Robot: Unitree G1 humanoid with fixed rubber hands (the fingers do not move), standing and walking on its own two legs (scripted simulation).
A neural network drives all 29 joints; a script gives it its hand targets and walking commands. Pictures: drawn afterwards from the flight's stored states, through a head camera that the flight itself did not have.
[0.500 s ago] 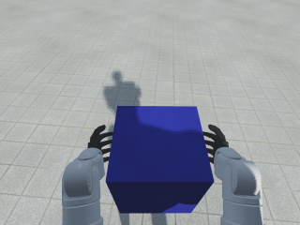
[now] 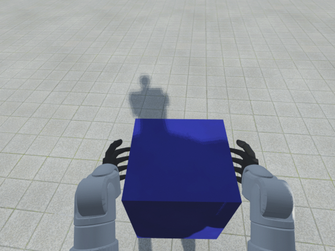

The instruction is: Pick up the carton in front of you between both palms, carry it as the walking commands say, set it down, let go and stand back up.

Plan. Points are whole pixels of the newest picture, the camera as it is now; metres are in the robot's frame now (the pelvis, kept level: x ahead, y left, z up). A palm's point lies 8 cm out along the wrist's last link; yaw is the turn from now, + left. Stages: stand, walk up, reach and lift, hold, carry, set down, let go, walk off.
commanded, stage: carry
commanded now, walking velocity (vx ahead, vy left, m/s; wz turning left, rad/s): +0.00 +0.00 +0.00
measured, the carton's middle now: (177, 181) +0.29 +0.00 +0.01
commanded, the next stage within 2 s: hold in 1.60 s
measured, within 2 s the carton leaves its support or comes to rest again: neither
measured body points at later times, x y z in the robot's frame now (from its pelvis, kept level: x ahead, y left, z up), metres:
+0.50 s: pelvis +0.00 +0.01 -0.01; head -0.01 +0.01 +0.44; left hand +0.28 +0.17 +0.05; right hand +0.28 -0.13 +0.05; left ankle -0.11 +0.10 -0.74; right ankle +0.02 -0.10 -0.73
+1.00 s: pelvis -0.05 +0.01 +0.00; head -0.07 +0.01 +0.45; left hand +0.25 +0.17 +0.03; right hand +0.26 -0.13 +0.03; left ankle -0.11 +0.10 -0.73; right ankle +0.02 -0.10 -0.73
